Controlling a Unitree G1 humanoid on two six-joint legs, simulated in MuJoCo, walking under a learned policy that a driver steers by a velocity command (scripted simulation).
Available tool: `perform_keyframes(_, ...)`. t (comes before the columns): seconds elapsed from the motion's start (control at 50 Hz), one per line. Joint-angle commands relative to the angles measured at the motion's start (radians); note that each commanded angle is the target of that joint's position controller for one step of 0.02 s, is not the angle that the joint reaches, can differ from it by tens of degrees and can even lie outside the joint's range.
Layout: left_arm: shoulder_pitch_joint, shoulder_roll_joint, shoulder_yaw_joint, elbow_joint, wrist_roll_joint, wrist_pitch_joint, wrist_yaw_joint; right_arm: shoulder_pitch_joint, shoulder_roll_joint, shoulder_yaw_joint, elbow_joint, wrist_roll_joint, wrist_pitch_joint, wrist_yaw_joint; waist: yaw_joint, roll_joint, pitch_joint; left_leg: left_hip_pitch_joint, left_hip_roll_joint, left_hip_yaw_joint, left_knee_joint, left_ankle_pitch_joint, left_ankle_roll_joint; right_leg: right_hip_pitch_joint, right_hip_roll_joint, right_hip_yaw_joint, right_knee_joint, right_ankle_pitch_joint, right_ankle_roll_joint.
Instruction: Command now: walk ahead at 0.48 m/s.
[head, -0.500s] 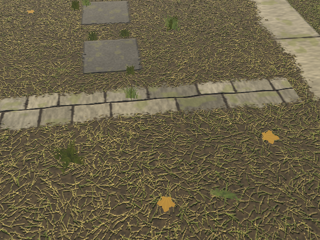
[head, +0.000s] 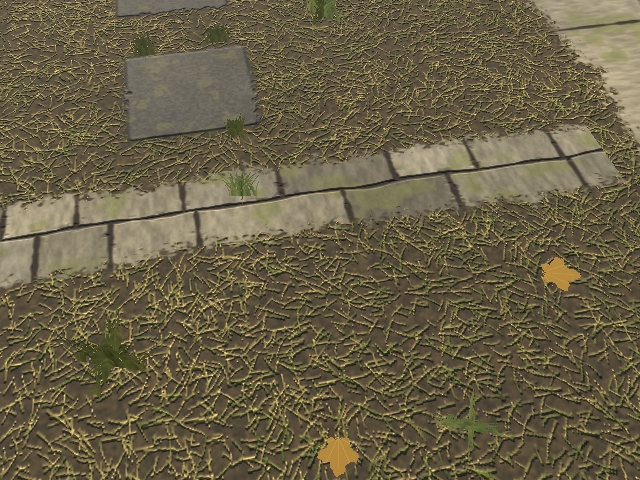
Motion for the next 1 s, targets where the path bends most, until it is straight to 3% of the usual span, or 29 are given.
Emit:
perform_keyframes(0.02, 0.502, 0.203, 0.072, 0.098, 0.024, -0.016, 0.030, -0.027, -0.157, -0.026, -0.060, 0.010, -0.004, 0.002, 0.253, 0.043, -0.234, -0.322, 0.191, -0.008, 0.647, 0.894, 0.050, 0.618, -0.142, 0.205, -0.093, -0.139, -0.091)
perform_keyframes(0.04, 0.520, 0.280, 0.089, 0.092, 0.046, -0.014, 0.025, 0.099, -0.022, -0.007, -0.076, 0.028, 0.002, 0.017, 0.153, -0.173, -0.333, -0.683, -0.002, 0.008, 1.053, -0.039, 0.017, 0.856, -0.456, 0.736, -0.165, -0.186, -0.247)
perform_keyframes(0.06, 0.454, 0.242, 0.089, 0.092, 0.000, -0.004, 0.013, 0.024, -0.138, -0.037, -0.078, 0.014, 0.008, 0.016, 0.167, -0.051, -0.300, -0.796, 0.001, -0.107, 1.150, -0.022, 0.036, 0.778, -0.432, 0.867, -0.301, -0.369, -0.267)
perform_keyframes(0.08, 0.330, 0.184, 0.072, 0.070, -0.011, -0.008, 0.011, -0.087, -0.155, -0.045, -0.124, 0.007, 0.004, 0.018, 0.119, -0.038, -0.121, -0.851, 0.066, -0.108, 1.107, 0.086, 0.046, 0.618, -0.403, 0.696, -0.345, -0.402, -0.223)
perform_keyframes(0.1, 0.275, 0.118, 0.056, 0.061, -0.007, -0.021, 0.007, -0.134, -0.145, -0.046, -0.134, 0.005, 0.000, 0.020, 0.095, 0.017, -0.044, -0.810, 0.098, -0.107, 1.050, 0.148, 0.048, 0.479, -0.366, 0.579, -0.383, -0.283, -0.184)
perform_keyframes(0.14, 0.283, 0.049, 0.032, 0.087, 0.001, -0.043, 0.016, -0.107, -0.099, -0.045, -0.121, -0.010, 0.025, 0.028, 0.029, 0.030, -0.008, -0.682, 0.133, -0.114, 0.963, 0.180, 0.034, 0.318, -0.287, 0.383, -0.413, -0.080, -0.106)
perform_keyframes(0.18, 0.342, 0.063, 0.031, 0.112, 0.001, -0.064, 0.021, -0.093, -0.070, -0.045, -0.122, -0.015, 0.049, 0.037, 0.011, -0.001, -0.002, -0.662, 0.138, -0.105, 0.917, 0.182, 0.020, 0.288, -0.276, 0.293, -0.423, 0.041, -0.092)
perform_keyframes(0.24, 0.395, 0.099, 0.034, 0.123, 0.001, -0.075, 0.024, -0.213, -0.086, -0.051, -0.171, -0.014, 0.069, 0.047, 0.018, -0.022, 0.030, -0.780, 0.154, -0.081, 0.838, 0.281, 0.007, 0.316, -0.251, 0.179, -0.450, 0.118, -0.054)
perform_keyframes(0.34, 0.457, 0.090, 0.022, 0.123, -0.003, -0.074, 0.030, -0.425, -0.073, -0.038, -0.253, 0.001, 0.061, 0.061, 0.063, -0.040, 0.043, -0.816, 0.130, 0.004, 0.554, 0.461, -0.005, 0.384, -0.204, 0.027, -0.431, 0.347, 0.016)
perform_keyframes(0.42, 0.537, 0.108, 0.021, 0.144, -0.002, -0.066, 0.048, -0.543, -0.069, -0.028, -0.304, -0.002, 0.058, 0.063, 0.102, -0.050, 0.044, -0.804, 0.090, 0.090, 0.374, 0.464, 0.019, 0.533, -0.242, -0.024, -0.384, 0.517, 0.024)
perform_keyframes(0.48, 0.530, 0.139, 0.027, 0.143, 0.002, -0.055, 0.065, -0.491, -0.097, -0.042, -0.301, -0.010, 0.058, 0.057, 0.060, -0.083, -0.008, -0.709, 0.018, 0.134, 0.337, 0.339, 0.072, 0.635, -0.274, -0.067, -0.232, 0.888, 0.035)
perform_keyframes(0.52, 0.498, 0.169, 0.038, 0.128, 0.008, -0.040, 0.072, -0.344, -0.134, -0.063, -0.261, -0.013, 0.057, 0.052, -0.011, -0.112, -0.085, -0.561, -0.033, 0.138, 0.317, 0.241, 0.124, 0.642, -0.295, -0.083, -0.007, 1.020, 0.031)
perform_keyframes(0.54, 0.480, 0.180, 0.043, 0.115, 0.010, -0.033, 0.066, -0.231, -0.164, -0.080, -0.226, -0.018, 0.052, 0.050, -0.061, -0.112, -0.142, -0.423, -0.048, 0.114, 0.253, 0.235, 0.155, 0.591, -0.295, -0.085, 0.174, 0.922, 0.027)
perform_keyframes(0.56, 0.440, 0.183, 0.045, 0.085, 0.004, -0.034, 0.056, -0.104, -0.222, -0.106, -0.196, -0.032, 0.049, 0.041, -0.137, -0.053, -0.201, -0.215, 0.033, -0.020, 0.172, 0.211, 0.208, 0.412, -0.268, -0.098, 0.452, 0.660, 0.044)
perform_keyframes(0.58, 0.464, 0.085, 0.035, 0.013, -0.016, -0.044, 0.035, -0.123, -0.329, -0.139, -0.224, -0.024, 0.063, 0.031, -0.066, 0.247, -0.290, 0.114, 0.354, -0.566, 0.123, 0.268, 0.364, -0.052, -0.043, -0.092, 0.886, -0.284, 0.111)
perform_keyframes(0.6, 0.379, 0.153, 0.044, -0.030, -0.011, -0.057, 0.025, -0.113, -0.335, -0.138, -0.226, -0.002, 0.076, 0.034, -0.081, 0.094, -0.329, 0.133, 0.403, -0.769, 0.013, 0.276, 0.433, -0.218, -0.003, 0.147, 1.002, -0.361, 0.103)
perform_keyframes(0.62, 0.304, 0.142, 0.040, -0.059, -0.011, -0.072, 0.020, -0.175, -0.295, -0.128, -0.228, 0.004, 0.076, 0.025, -0.051, 0.032, -0.189, 0.030, 0.388, -0.630, -0.016, 0.267, 0.391, -0.294, -0.079, 0.194, 0.940, -0.273, 0.093)
perform_keyframes(0.64, 0.308, 0.144, 0.040, -0.059, -0.014, -0.080, 0.020, -0.213, -0.232, -0.114, -0.224, 0.007, 0.071, 0.024, -0.004, -0.044, -0.088, -0.120, 0.351, -0.536, -0.048, 0.349, 0.333, -0.249, -0.117, 0.184, 0.822, -0.217, 0.093)
perform_keyframes(0.66, 0.297, 0.138, 0.043, -0.063, -0.002, -0.069, 0.022, -0.246, -0.200, -0.103, -0.227, 0.005, 0.061, 0.020, 0.038, -0.075, -0.046, -0.219, 0.293, -0.457, -0.057, 0.444, 0.285, -0.188, -0.144, 0.189, 0.732, -0.205, 0.103)
perform_keyframes(0.7, 0.335, 0.114, 0.039, -0.061, 0.031, -0.026, 0.017, -0.262, -0.187, -0.092, -0.234, 0.013, 0.040, 0.016, 0.082, -0.050, -0.052, -0.322, 0.225, -0.357, -0.064, 0.579, 0.254, -0.083, -0.153, 0.183, 0.645, -0.201, 0.131)
perform_keyframes(0.76, 0.274, 0.105, 0.037, -0.101, 0.035, 0.007, 0.007, -0.211, -0.239, -0.102, -0.229, 0.020, 0.021, 0.019, 0.082, -0.004, -0.048, -0.359, 0.172, -0.302, -0.074, 0.667, 0.235, -0.097, -0.152, 0.147, 0.526, -0.142, 0.166)
perform_keyframes(0.88, 0.031, 0.116, 0.029, -0.202, 0.024, 0.015, -0.003, -0.076, -0.243, -0.102, -0.229, 0.018, 0.032, 0.020, -0.011, 0.064, -0.039, -0.236, 0.141, -0.317, -0.054, 0.690, 0.155, -0.204, -0.124, 0.129, 0.263, 0.070, 0.178)
perform_keyframes(0.96, -0.079, 0.108, 0.014, -0.245, 0.018, 0.003, -0.013, -0.011, -0.226, -0.091, -0.218, 0.007, 0.030, 0.010, -0.057, 0.080, -0.024, -0.134, 0.162, -0.318, -0.035, 0.749, 0.143, -0.194, -0.093, 0.107, 0.112, 0.112, 0.146)
perform_keyframes(1.0, -0.092, 0.117, 0.013, -0.261, 0.014, -0.007, -0.015, -0.008, -0.234, -0.089, -0.216, 0.001, 0.027, 0.003, -0.052, 0.089, -0.017, -0.101, 0.190, -0.328, -0.018, 0.801, 0.136, -0.144, -0.078, 0.105, 0.044, 0.097, 0.116)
